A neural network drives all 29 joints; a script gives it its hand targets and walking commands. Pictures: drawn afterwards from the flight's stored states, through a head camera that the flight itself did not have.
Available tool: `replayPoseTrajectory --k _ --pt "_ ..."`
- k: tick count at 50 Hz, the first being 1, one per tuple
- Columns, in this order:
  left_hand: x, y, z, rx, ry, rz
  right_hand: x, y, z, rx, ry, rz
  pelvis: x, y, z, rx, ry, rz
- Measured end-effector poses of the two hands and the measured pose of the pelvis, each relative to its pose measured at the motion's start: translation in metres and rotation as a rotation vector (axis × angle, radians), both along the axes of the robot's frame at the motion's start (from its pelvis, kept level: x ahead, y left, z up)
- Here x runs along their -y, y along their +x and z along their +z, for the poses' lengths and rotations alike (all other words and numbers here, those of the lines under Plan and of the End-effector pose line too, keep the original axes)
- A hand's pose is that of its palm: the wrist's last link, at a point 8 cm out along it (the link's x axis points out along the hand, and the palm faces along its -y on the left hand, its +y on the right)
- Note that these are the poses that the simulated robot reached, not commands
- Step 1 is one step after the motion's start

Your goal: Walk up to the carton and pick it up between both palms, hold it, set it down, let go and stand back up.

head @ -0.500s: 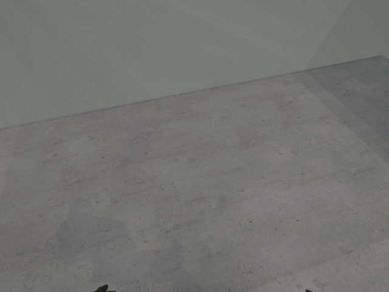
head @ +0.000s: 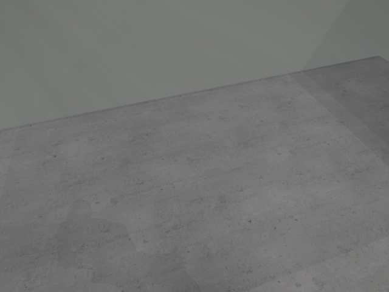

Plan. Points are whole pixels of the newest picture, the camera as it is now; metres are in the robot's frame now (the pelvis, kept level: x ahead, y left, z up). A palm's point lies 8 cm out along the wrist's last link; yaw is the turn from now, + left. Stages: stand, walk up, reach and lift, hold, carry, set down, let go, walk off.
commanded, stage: stand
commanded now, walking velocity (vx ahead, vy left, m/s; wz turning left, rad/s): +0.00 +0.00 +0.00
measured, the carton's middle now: out of the picture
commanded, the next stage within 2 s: walk up in 1.16 s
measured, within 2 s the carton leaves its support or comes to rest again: neither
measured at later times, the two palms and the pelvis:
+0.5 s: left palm out of the picture +0.06 +0.24 -0.12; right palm out of the picture +0.06 -0.24 -0.12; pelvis +0.00 +0.00 +0.00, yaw +0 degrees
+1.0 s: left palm out of the picture +0.06 +0.24 -0.12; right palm out of the picture +0.05 -0.24 -0.12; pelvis +0.01 +0.00 +0.01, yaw -1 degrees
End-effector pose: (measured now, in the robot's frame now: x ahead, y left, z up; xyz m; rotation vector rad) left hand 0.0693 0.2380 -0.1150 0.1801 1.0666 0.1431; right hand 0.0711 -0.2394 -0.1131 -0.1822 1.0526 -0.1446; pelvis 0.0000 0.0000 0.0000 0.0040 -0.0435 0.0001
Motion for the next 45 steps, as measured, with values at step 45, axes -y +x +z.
replayPoseTrajectory --k 45 --pt "-0.002 -0.008 -0.007 -0.097 0.003 0.008 -0.001 -0.019 -0.006 -0.110 -0.005 -0.044 -0.003 0.012 0.005 -0.020 -0.004 -0.010"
